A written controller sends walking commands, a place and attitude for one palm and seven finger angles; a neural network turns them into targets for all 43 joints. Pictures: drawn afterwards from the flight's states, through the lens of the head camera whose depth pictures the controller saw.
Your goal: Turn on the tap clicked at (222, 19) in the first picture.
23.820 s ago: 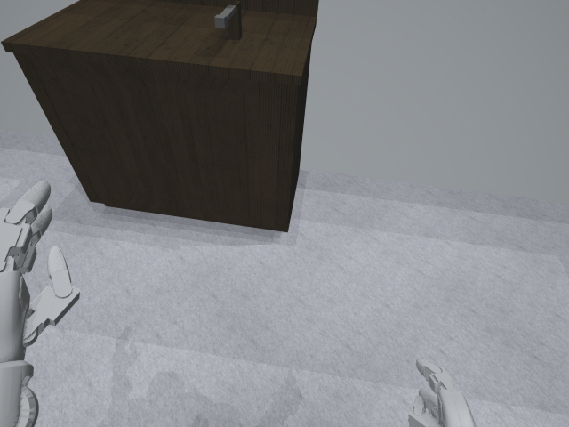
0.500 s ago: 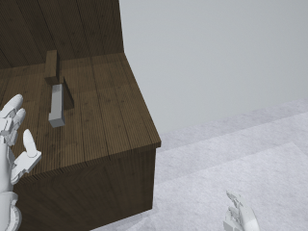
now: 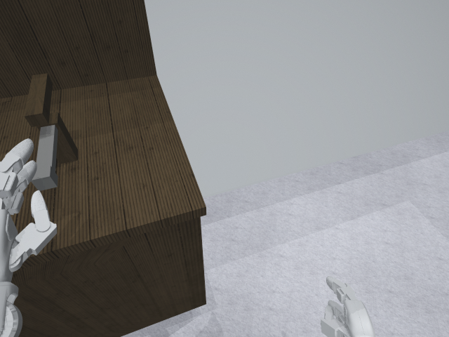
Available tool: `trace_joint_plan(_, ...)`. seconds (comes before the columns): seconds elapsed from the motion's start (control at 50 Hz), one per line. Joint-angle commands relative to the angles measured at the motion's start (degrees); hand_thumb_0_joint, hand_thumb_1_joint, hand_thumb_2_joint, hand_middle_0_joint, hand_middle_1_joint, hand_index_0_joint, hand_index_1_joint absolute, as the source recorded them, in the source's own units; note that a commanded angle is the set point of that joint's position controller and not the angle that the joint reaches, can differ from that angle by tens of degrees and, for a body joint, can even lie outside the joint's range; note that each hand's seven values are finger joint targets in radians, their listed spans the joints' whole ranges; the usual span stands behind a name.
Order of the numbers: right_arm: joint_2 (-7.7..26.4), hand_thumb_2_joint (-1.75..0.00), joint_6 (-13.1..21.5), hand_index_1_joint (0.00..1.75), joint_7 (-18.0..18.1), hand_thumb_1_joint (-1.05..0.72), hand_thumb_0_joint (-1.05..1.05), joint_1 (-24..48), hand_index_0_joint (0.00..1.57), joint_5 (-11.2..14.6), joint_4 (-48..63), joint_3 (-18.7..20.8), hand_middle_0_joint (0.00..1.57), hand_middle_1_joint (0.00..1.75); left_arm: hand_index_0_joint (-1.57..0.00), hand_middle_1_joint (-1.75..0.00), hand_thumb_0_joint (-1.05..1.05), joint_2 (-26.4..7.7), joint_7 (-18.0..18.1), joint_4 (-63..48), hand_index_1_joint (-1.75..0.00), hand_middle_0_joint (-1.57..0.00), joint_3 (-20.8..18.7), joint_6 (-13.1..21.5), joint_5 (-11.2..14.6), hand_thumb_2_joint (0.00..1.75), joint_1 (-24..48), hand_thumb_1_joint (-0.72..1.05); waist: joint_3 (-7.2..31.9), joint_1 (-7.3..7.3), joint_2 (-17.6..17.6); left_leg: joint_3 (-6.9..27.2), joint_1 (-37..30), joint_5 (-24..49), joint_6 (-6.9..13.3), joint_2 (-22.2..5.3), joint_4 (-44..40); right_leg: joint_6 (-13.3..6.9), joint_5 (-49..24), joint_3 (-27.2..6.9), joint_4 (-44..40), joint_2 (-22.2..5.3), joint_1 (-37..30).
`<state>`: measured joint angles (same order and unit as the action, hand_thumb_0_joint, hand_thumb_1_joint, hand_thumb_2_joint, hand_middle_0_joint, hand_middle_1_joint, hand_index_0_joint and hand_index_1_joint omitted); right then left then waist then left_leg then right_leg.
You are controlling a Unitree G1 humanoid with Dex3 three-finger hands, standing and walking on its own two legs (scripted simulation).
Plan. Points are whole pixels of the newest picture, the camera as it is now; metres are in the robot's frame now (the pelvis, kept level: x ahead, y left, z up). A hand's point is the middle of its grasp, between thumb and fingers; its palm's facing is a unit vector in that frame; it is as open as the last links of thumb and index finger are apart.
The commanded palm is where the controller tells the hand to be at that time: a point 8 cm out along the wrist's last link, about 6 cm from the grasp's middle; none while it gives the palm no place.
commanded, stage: shuffle to correct the standing spot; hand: left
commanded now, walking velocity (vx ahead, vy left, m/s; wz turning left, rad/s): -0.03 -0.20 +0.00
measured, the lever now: (44, 178) +0.33 +0.32 +0.12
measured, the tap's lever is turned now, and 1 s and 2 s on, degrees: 0 0 0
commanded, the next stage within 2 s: come to a stop and stand still in 0.14 s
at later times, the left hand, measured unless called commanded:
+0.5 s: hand (74, 249) +0.19 +0.21 +0.16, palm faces +0.41 -0.83 -0.37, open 7.4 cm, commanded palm +0.14 +0.25 +0.17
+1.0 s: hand (43, 235) +0.21 +0.26 +0.15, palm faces +0.29 -0.86 -0.42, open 7.4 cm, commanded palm +0.14 +0.30 +0.17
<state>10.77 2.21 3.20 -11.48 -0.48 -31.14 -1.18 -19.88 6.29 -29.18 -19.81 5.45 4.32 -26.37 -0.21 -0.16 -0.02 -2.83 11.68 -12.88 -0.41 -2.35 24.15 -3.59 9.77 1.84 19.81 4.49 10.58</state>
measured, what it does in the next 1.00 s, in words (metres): stands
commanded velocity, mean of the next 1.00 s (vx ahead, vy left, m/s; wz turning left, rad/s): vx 0.00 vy -0.03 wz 0.00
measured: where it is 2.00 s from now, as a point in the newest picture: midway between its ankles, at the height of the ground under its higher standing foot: outside the picture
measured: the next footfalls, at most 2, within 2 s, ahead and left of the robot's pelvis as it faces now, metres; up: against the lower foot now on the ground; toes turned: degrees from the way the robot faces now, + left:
none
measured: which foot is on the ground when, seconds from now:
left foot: down 0.00-1.00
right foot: down 0.00-1.00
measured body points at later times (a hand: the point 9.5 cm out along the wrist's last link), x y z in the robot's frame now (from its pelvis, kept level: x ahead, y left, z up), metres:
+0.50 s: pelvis -0.01 -0.04 +0.00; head -0.02 -0.05 +0.45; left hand +0.17 +0.25 +0.18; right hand +0.16 -0.28 -0.09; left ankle +0.00 +0.12 -0.74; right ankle +0.01 -0.08 -0.74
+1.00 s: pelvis -0.02 +0.03 +0.00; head +0.02 +0.03 +0.45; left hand +0.19 +0.30 +0.17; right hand +0.15 -0.21 -0.09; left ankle +0.00 +0.12 -0.74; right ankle +0.01 -0.08 -0.74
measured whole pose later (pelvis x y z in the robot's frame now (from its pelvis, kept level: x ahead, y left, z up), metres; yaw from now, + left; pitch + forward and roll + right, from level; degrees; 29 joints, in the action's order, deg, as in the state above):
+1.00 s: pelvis -0.02 +0.03 +0.00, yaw -1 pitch +0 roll -1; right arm 13.3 4.9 -0.3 -11.1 1.4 -31.7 -0.2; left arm -20.8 4.2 -25.6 -18.8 9.9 3.0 -23.5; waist -4.6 0.3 0.9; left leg -6.6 13.7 -12.2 2.2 -1.0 25.5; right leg -1.3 9.3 0.2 23.0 2.4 14.0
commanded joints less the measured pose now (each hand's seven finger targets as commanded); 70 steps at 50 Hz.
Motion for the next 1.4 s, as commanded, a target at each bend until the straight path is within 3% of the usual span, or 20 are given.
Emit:
trace_joint_plan(0.0, 7.3, -0.90, 2.2, 0.30, 0.9, -0.90, 0.00, 5.1, 0.20, 0.3, 9.1, 3.5, 0.20, 0.30, -0.20, -0.30, 0.00, -9.6, 0.7, -11.5, -0.30, -0.20, -7.0, 3.1, 0.5, 0.90, 1.3, 0.90, 8.8, 0.45, 4.0, 1.7, -2.1, 11.6, 0.3, -3.1, -2.1, 3.6, -12.1, -2.5, -1.6, -3.4, -2.9)
trace_joint_plan(0.24, 7.6, -0.90, 2.1, 0.30, 1.0, -0.90, 0.00, 4.7, 0.20, 0.7, 8.5, 4.0, 0.20, 0.30, -0.20, -0.30, 0.00, -9.5, 1.1, -10.3, -0.30, -0.20, -6.0, 2.5, 0.8, 0.90, 2.7, 0.90, 7.2, 0.10, 2.1, -0.4, -2.8, 6.2, 1.1, -1.2, 0.2, 5.7, -9.2, -4.2, -5.9, -4.6, 0.2)
trace_joint_plan(0.34, 7.2, -0.90, 2.0, 0.30, 0.6, -0.90, 0.00, 5.4, 0.20, 0.9, 7.8, 3.2, 0.20, 0.30, -0.20, -0.30, 0.00, -9.1, 2.9, -8.5, -0.30, -0.20, -5.4, 3.1, -0.1, 0.90, 1.5, 0.90, 6.9, 0.33, 0.4, 0.3, -2.8, 3.6, 1.9, 1.2, 2.2, 7.4, -0.6, -6.8, -11.0, -7.5, 0.8)
trace_joint_plan(0.46, 7.6, -0.90, 1.4, 0.30, 1.1, -0.90, 0.00, 6.2, 0.20, 0.6, 7.1, 3.0, 0.20, 0.30, -0.20, -0.30, 0.00, -10.2, 3.3, -8.5, -0.30, -0.20, -5.4, 3.9, -0.6, 0.90, 3.6, 0.90, 5.3, 0.05, 3.1, 1.5, -4.9, 5.4, 2.0, 0.9, 0.1, 7.3, 1.3, -6.1, -12.3, -7.4, 2.5)
trace_joint_plan(0.54, 7.7, -0.90, 1.3, 0.30, 1.1, -0.90, 0.00, 5.5, 0.20, 0.7, 7.0, 3.2, 0.20, 0.30, -0.20, -0.30, 0.00, -9.1, 3.2, -5.7, -0.30, -0.20, -4.4, 3.8, -0.6, 0.90, 3.8, 0.90, 4.6, 0.27, -0.3, 1.6, -4.9, 6.2, 2.3, 1.1, -0.2, 8.0, -0.9, -5.9, -12.3, -7.1, 1.2)
trace_joint_plan(0.72, 7.8, -0.90, 1.3, 0.30, 1.0, -0.90, 0.00, 5.7, 0.20, 0.9, 7.2, 3.1, 0.20, 0.30, -0.20, -0.30, 0.00, -9.0, 2.9, -5.5, -0.30, -0.20, -3.6, 3.6, -0.9, 0.90, 6.0, 0.90, 4.7, 0.49, 0.2, 1.7, -5.4, 5.8, 2.2, 1.4, -2.1, 6.8, 0.7, -5.2, -12.2, -6.7, 0.0)
trace_joint_plan(0.74, 9.1, -0.90, 5.0, 0.30, 1.6, -0.90, 0.00, -2.3, 0.20, 1.4, 6.2, 4.7, 0.20, 0.30, -0.20, -0.30, 0.00, -56.2, 1.6, -19.6, -0.30, -0.20, -35.1, 8.9, -8.5, 0.90, 65.9, 0.90, -11.1, 0.34, -18.2, -3.3, 1.9, 6.3, 1.7, -0.1, 4.2, 18.8, -14.1, -3.9, -16.8, -7.2, 12.9)
trace_joint_plan(0.76, 4.8, -0.90, 5.2, 0.30, 0.6, -0.90, 0.00, 3.2, 0.20, 3.9, 1.0, 2.9, 0.20, 0.30, -0.20, -0.30, 0.00, -33.4, 0.3, 7.1, -0.30, -0.20, -20.3, 8.6, -2.5, 0.90, 52.9, 0.90, -4.2, -0.01, 0.2, 3.5, 1.6, 7.3, 1.9, -3.6, 2.0, 6.3, 4.2, -6.8, -6.8, -15.1, 10.1)
trace_joint_plan(0.78, 6.3, -0.90, 4.9, 0.30, -0.4, -0.90, 0.00, 5.4, 0.20, 2.5, 4.2, 3.4, 0.20, 0.30, -0.20, -0.30, 0.00, -23.0, 0.6, 3.4, -0.30, -0.20, -14.2, 8.2, -2.5, 0.90, 37.0, 0.90, 0.1, 2.19, 3.6, 2.8, -2.1, 3.8, 2.0, -2.8, 2.2, 6.1, 3.1, -12.0, -6.4, -12.8, 6.3)
trace_joint_plan(0.8, 7.8, -0.90, 5.2, 0.30, -0.3, -0.90, 0.00, 5.5, 0.20, 1.9, 4.5, 4.1, 0.20, 0.30, -0.20, -0.30, 0.00, -15.9, -0.2, 11.8, -0.30, -0.20, -8.4, 7.3, -1.5, 0.90, 25.9, 0.90, 2.7, 3.08, 6.7, 1.0, -3.7, 0.0, 1.7, -1.6, 0.4, 5.0, 3.0, -11.3, -6.1, -11.6, 4.4)
trace_joint_plan(0.84, 8.0, -0.90, 5.2, 0.30, -2.1, -0.90, 0.00, 2.8, 0.20, 2.8, 6.1, 4.1, 0.20, 0.30, -0.20, -0.30, 0.00, -8.8, -2.2, 5.7, -0.30, -0.20, -2.7, 7.9, -0.4, 0.90, 10.3, 0.90, 9.1, 3.29, 7.2, -0.7, -4.2, 0.7, 2.7, -0.3, 0.1, 8.6, 0.1, -11.1, -4.3, -10.3, -1.3)
trace_joint_plan(0.86, 7.4, -0.90, 5.2, 0.30, -3.2, -0.90, 0.00, 3.4, 0.20, 3.0, 7.0, 4.0, 0.20, 0.30, -0.20, -0.30, 0.00, -5.0, -3.1, 2.8, -0.30, -0.20, 0.2, 7.9, 0.3, 0.90, 5.0, 0.90, 11.2, 3.35, 6.0, 0.3, -3.3, 2.2, 2.9, -1.1, -0.6, 8.4, -2.9, -8.9, -1.5, -10.4, -4.4)
trace_joint_plan(0.92, 7.8, -0.90, 5.5, 0.30, -3.9, -0.90, 0.00, 4.5, 0.20, 2.3, 9.0, 3.3, 0.20, 0.30, -0.20, -0.30, 0.00, -7.7, -2.3, -10.2, -0.30, -0.20, -1.0, 7.8, -1.3, 0.90, -0.9, 0.90, 11.4, 2.98, 0.1, 1.7, -2.6, 2.9, 2.8, -2.8, -2.4, 5.9, -0.2, -6.0, 0.4, -8.1, -3.7)
trace_joint_plan(0.96, 8.5, -0.90, 5.6, 0.30, -2.8, -0.90, 0.00, 5.4, 0.20, 1.6, 8.8, 3.2, 0.20, 0.30, -0.20, -0.30, 0.00, -15.4, -0.6, -11.0, -0.30, -0.20, -9.3, 7.5, -1.7, 0.90, -1.4, 0.90, 9.9, 2.87, -2.8, 2.6, -2.9, 2.1, 2.4, -3.1, -2.6, 4.1, 2.5, -5.8, 0.0, -7.6, -0.5)
trace_joint_plan(1.0, 8.0, -0.90, 5.9, 0.30, -1.5, -0.90, 0.00, 5.9, 0.20, 1.2, 9.7, 2.7, 0.20, 0.30, -0.20, -0.30, 0.00, -15.5, -0.2, -10.0, -0.30, -0.20, -11.6, 8.0, -1.5, 0.90, 1.3, 0.90, 7.5, 1.99, -5.7, 4.0, -0.7, 1.6, 2.3, -2.7, -3.2, 2.9, 3.0, -5.3, 0.5, -7.3, 0.8)
trace_joint_plan(1.04, 8.3, -0.90, 6.4, 0.30, -0.6, -0.90, 0.00, 5.7, 0.20, 1.3, 9.7, 2.7, 0.20, 0.30, -0.20, -0.30, 0.00, -15.0, 0.1, -10.8, -0.30, -0.20, -11.5, 9.0, -0.9, 0.90, 5.9, 0.90, 5.3, 1.30, -0.6, 5.3, -0.4, 1.6, 2.5, -3.3, -5.0, 2.5, 1.2, -5.1, 3.2, -6.4, 1.6)
trace_joint_plan(1.1, 8.2, -0.90, 7.3, 0.30, -0.4, -0.90, 0.00, 5.4, 0.20, 0.8, 8.8, 2.6, 0.20, 0.30, -0.20, -0.30, 0.00, -15.2, 0.7, -11.8, -0.30, -0.20, -11.0, 9.9, -1.8, 0.90, 13.0, 0.90, 5.2, 2.12, 12.3, 7.6, 1.4, 1.6, 2.5, -6.1, -8.4, 2.7, -0.9, -2.2, 9.5, -4.8, -1.3)
trace_joint_plan(1.16, 7.9, -0.90, 9.1, 0.30, -1.3, -0.90, 0.00, 5.2, 0.20, 0.4, 8.2, 2.4, 0.20, 0.30, -0.20, -0.30, 0.00, -12.5, 0.0, -12.3, -0.30, -0.20, -7.7, 10.5, -2.4, 0.90, 16.2, 0.90, 6.5, 1.94, 12.4, 6.5, -3.8, 11.9, 0.7, -5.8, -6.2, 2.3, -1.0, -0.8, 10.3, -4.7, 0.8)
trace_joint_plan(1.26, 8.2, -0.90, 9.4, 0.30, -3.1, -0.90, 0.00, 3.2, 0.20, 0.0, 6.7, 2.9, 0.20, 0.30, -0.20, -0.30, 0.00, -6.3, -0.3, -8.7, -0.30, -0.20, -1.9, 9.7, -3.3, 0.90, 9.2, 0.90, 7.9, 1.44, 9.0, 6.8, -11.4, 31.6, -1.5, -6.7, -3.5, 2.2, 4.0, -0.2, 12.0, -4.4, 6.5)
trace_joint_plan(1.38, 8.0, -0.90, 5.9, 0.30, -2.8, -0.90, 0.00, 4.7, 0.20, -0.2, 7.9, 2.3, 0.20, 0.30, -0.20, -0.30, 0.00, -10.0, -0.1, -5.2, -0.30, -0.20, -7.0, 8.4, -2.5, 0.90, 7.1, 0.90, 6.0, 1.45, 4.4, 5.4, -7.8, 37.2, -5.0, -5.8, -2.2, 1.9, 0.2, 1.6, 7.5, -4.5, 3.7)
